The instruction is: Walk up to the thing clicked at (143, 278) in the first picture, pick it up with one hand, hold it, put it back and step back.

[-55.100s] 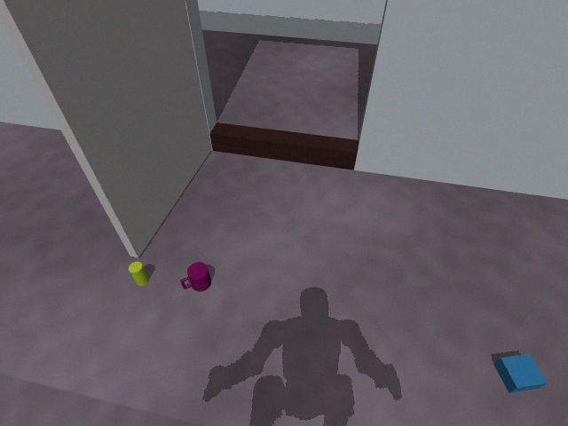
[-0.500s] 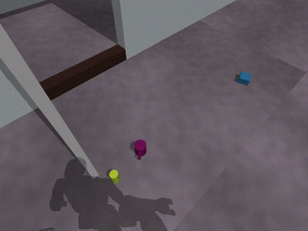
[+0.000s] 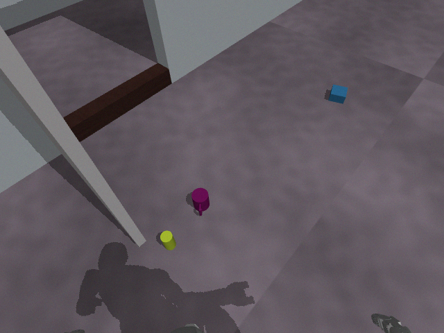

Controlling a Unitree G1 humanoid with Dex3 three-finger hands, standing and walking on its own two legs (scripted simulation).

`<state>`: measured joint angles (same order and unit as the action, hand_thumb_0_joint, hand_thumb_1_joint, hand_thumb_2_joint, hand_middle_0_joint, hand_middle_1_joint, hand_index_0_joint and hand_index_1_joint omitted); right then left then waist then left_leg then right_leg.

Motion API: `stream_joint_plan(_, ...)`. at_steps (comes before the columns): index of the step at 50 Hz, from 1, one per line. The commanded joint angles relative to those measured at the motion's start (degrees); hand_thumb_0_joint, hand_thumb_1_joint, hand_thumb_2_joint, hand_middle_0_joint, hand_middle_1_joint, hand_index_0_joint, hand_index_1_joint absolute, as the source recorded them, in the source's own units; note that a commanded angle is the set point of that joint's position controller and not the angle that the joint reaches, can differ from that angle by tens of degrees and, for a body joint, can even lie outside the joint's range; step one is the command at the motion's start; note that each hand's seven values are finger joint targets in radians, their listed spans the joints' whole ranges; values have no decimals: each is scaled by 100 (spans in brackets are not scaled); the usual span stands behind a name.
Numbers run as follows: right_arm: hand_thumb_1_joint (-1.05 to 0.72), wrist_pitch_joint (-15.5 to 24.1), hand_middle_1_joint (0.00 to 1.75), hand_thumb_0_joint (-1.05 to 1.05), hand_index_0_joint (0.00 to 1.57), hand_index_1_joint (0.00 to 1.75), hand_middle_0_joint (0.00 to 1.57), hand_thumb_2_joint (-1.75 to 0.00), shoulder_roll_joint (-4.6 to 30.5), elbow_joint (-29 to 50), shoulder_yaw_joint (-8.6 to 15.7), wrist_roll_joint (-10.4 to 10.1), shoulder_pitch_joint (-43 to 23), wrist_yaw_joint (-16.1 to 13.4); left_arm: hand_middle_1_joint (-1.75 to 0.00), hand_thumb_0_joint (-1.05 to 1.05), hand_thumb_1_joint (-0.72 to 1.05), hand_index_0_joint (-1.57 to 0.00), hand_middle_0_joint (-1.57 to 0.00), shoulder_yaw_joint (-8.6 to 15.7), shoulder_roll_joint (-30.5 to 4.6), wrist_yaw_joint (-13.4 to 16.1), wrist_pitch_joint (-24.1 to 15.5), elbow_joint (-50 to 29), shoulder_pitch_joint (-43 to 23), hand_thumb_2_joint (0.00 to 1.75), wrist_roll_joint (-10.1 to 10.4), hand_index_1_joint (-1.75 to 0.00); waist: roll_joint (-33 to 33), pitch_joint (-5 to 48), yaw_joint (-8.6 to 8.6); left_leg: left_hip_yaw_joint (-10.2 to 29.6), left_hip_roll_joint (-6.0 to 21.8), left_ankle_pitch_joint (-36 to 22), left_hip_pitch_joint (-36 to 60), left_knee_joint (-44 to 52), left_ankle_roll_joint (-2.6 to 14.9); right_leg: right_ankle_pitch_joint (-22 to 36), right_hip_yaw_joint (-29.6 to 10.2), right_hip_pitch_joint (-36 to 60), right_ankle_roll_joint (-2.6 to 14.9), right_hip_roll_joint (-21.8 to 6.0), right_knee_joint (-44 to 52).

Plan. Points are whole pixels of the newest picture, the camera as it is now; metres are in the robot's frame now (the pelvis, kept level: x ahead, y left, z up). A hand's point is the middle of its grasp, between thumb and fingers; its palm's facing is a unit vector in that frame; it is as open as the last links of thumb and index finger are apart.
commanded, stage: step back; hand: left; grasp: from above
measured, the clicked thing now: (168, 240) +0.57 +0.25 -0.71
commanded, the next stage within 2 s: none
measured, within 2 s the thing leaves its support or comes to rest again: neither
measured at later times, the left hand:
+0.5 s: hand out of the picture -0.03 +0.28 -0.14, palm faces +0.06 -0.94 -0.33, open 7.4 cm
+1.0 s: hand out of the picture -0.21 +0.23 -0.11, palm faces +0.01 -0.90 -0.44, open 7.4 cm
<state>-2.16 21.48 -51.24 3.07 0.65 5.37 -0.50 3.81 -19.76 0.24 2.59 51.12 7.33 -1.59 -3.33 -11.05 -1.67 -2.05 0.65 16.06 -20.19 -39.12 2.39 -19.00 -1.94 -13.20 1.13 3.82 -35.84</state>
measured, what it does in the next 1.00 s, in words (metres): walks backwards: left foot, then right foot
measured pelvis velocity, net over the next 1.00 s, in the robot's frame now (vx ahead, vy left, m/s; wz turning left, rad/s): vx -0.30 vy -0.04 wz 0.02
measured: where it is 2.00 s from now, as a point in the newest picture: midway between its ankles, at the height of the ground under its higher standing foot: outside the picture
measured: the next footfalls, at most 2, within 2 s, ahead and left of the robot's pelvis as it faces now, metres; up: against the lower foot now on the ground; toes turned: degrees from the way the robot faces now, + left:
left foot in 0.32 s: -0.08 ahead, +0.12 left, +0.00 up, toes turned +1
right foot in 0.76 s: -0.21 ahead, -0.14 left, +0.00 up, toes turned +1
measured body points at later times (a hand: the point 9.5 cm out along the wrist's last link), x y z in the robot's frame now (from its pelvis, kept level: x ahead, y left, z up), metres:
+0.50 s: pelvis -0.13 +0.02 +0.02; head -0.08 +0.05 +0.46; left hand -0.04 +0.33 -0.12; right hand -0.03 -0.29 -0.09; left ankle -0.12 +0.12 -0.72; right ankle -0.14 -0.14 -0.63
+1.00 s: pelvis -0.30 -0.04 +0.01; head -0.26 -0.06 +0.46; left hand -0.21 +0.28 -0.08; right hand -0.22 -0.36 -0.12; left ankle -0.34 +0.11 -0.65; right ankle -0.25 -0.14 -0.72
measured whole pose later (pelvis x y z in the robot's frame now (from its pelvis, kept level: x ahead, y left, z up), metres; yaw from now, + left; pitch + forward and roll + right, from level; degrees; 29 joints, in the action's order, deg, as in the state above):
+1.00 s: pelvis -0.30 -0.04 +0.01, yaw +1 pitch -1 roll +2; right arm -2.2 23.8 -50.1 3.2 0.7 12.9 -1.6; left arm 4.4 -20.0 -0.2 3.8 45.7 10.6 -2.8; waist -1.7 -6.9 0.3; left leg 7.1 -6.1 26.8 -24.5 -62.7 -1.2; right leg -13.3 -0.7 -18.5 1.7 -0.8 -33.0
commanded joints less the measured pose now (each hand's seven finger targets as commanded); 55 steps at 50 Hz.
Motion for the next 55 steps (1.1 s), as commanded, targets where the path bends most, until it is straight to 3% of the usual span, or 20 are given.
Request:
stream_joint_plan(1, -90, 49, 30, 0, 20, 30, 20, -90, 1195, 423, 324, -49, 88, -117, -30, 0, 90, -20, -20, 519, -1916, 83, -221, -787, -114, 90, -60, -30, 1722, 850, 289, 898, -580, 1997, -99, -2492, -290, 2148, -3034, -741, 1818, -2677, 1792)
stream_joint_plan(5, -90, 68, 30, 0, 20, 30, 20, -90, 1103, 233, 224, -108, 571, -93, -30, 0, 90, -20, -20, 437, -1381, 147, -200, -946, -520, 90, -19, -30, 1033, 924, 53, 1069, -862, 1246, -448, -2948, -336, 2746, -1249, -218, 1169, -1646, 1366)
stream_joint_plan(11, -90, 162, 30, 0, 20, 30, 20, -90, 1011, 496, 158, -64, 559, -149, -30, 0, 90, -20, -20, 407, -1366, 163, -117, -1043, 109, 90, -72, -30, 1410, 1538, 410, 622, -358, 1477, -541, -745, -406, 3315, -1035, 1417, 1119, -1631, 742)
stream_joint_plan(15, -90, 227, 30, 0, 20, 30, 20, -90, 999, 280, 280, 69, 1026, -137, -30, 0, 90, -20, -20, 382, -1484, 98, 40, -1127, 14, 90, 64, -30, 1281, 1683, 132, 177, -266, -678, 726, 1927, -265, 2861, -768, 852, 684, -1346, -59)
stream_joint_plan(16, -90, 241, 30, 0, 20, 30, 20, -90, 1204, 310, 355, 142, 991, -137, -30, 0, 90, -20, -20, 330, -1309, 73, 73, -1190, 53, 90, 85, -30, 943, 1661, 161, 750, 145, -995, 1238, 1933, -127, 1965, -744, 55, 441, -1144, -165)
stream_joint_plan(17, -90, 245, 30, 0, 20, 30, 20, -90, 1783, 392, 483, 227, 879, -121, -30, 0, 90, -20, -20, 274, -1063, 57, 67, -1259, 162, 90, 109, -30, -523, 1671, 193, 2422, 1421, -1761, 1741, 1978, 320, 233, -270, -1172, 118, -370, -1066)
stream_joint_plan(18, -90, 206, 30, 0, 20, 30, 20, -90, 2227, 527, 541, 178, 586, -65, -30, 0, 90, -20, -20, 390, -1285, 140, 54, -1303, -341, 90, 82, -30, -1073, 1338, -102, 3081, 2186, -2046, 590, 2094, 1220, -1708, -377, -1178, -51, 141, -2073)
stream_joint_plan(19, -90, 239, 30, 0, 20, 30, 20, -90, 2216, 580, 562, 187, 369, -96, -30, 0, 90, -20, -20, 439, -1425, 182, 62, -1250, -543, 90, 0, -30, -1085, 1005, -180, 3441, 2425, -1778, -89, 2267, 1546, -1811, -898, -984, -66, 74, -3007)
stream_joint_plan(22, -90, 273, 30, 0, 20, 30, 20, -90, 1433, 704, 311, 205, -210, -142, -30, 0, 90, -20, -20, 424, -1286, 113, 74, -921, 227, 90, 131, -30, -342, 850, 432, 1457, 1246, -2825, 632, 1696, 804, -968, -1057, -1571, 23, 311, -3702)
stream_joint_plan(30, -90, 247, 30, 0, 20, 30, 20, -90, 1404, 682, 408, 69, 604, -193, -30, 0, 90, -20, -20, 385, -1182, 85, -12, -946, 265, 90, 36, -30, -547, 1435, -93, 1432, 1405, -3055, 2253, 1170, 1215, -1083, -618, -1587, -398, 1, -2055)
stream_joint_plan(34, -90, 157, 30, 0, 20, 30, 20, -90, 1579, 868, 432, 116, 227, -139, -30, 0, 90, -20, -20, 390, -1180, 36, -47, -743, 641, 90, 34, -30, -910, 1600, 56, 1412, 1416, -2419, 1501, 1109, 1027, -793, -122, -563, -234, -289, -484)
stream_joint_plan(37, -90, 62, 30, 0, 20, 30, 20, -90, 1619, 937, 417, 31, -115, -105, -30, 0, 90, -20, -20, 442, -1238, -12, -72, -340, 1398, 90, -21, -30, -748, 1795, 433, 1234, 1160, -1448, 553, 776, 604, 423, 136, 631, 63, -330, 1022)
stream_joint_plan(38, -90, 43, 30, 0, 20, 30, 20, -90, 1389, 963, 349, -18, -150, -99, -30, 0, 90, -20, -20, 497, -1452, -14, -90, -379, 1329, 90, -93, -30, -115, 1581, 432, 1116, 730, -635, -137, 322, 283, 322, -652, 690, 192, -699, 1287)
stream_joint_plan(39, -90, 42, 30, 0, 20, 30, 20, -90, 1038, 1048, 251, -53, -62, -121, -30, 0, 90, -20, -20, 627, -1956, -28, -105, -524, 1117, 90, -136, -30, 1439, 1236, 395, 758, -367, 1022, -1278, -677, -122, -26, -2293, 542, 571, -1733, 1750)
stream_joint_plan(40, -90, 22, 30, 0, 20, 30, 20, -90, 1182, 1052, 345, -35, -197, -229, -30, 0, 90, -20, -20, 703, -2504, -24, -60, -821, 525, 90, -145, -30, 2182, 887, 622, 784, -591, 2014, -756, -2169, -309, -254, -3149, -1197, 1549, -2773, 2225)
stream_joint_plan(41, -90, 23, 30, 0, 20, 30, 20, -90, 1413, 897, 424, -36, -41, -235, -30, 0, 90, -20, -20, 661, -2339, -1, -69, -974, 67, 90, -129, -30, 1997, 444, 413, 1087, -394, 1832, -369, -2726, -300, -563, -3183, -2053, 1562, -2805, 2397)
stream_joint_plan(44, -90, 35, 30, 0, 20, 30, 20, -90, 1209, 512, 306, -68, 670, -164, -30, 0, 90, -20, -20, 498, -1516, 49, -97, -1121, -647, 90, -86, -30, 1177, 484, -94, 1144, -818, 877, -578, -3072, -262, 793, -871, -1177, 764, -1435, 1629)
stream_joint_plan(46, -90, 112, 30, 0, 20, 30, 20, -90, 1140, 516, 256, -2, 718, -197, -30, 0, 90, -20, -20, 526, -1471, 58, -104, -1124, -266, 90, -115, -30, 1257, 735, 155, 1015, -816, 911, -693, -3016, -361, 1160, -779, -628, 762, -1312, 1406)
stream_joint_plan(51, -90, 200, 30, 0, 20, 30, 20, -90, 1003, 669, 194, 60, 578, -219, -30, 0, 90, -20, -20, 490, -1381, 166, -49, -1150, 346, 90, -132, -30, 1586, 1321, 531, 648, -364, 1600, -960, -1220, -435, 2649, -1016, 1269, 1165, -1856, 904)
stream_joint_plan(55, -90, 221, 30, 0, 20, 30, 20, -90, 1009, 371, 266, 97, 1251, -174, -30, 0, 90, -20, -20, 450, -1475, 141, 70, -1254, 87, 90, -26, -30, 1357, 1732, 268, 186, -237, 326, 358, 1113, -235, 2625, -802, 960, 865, -1733, 176)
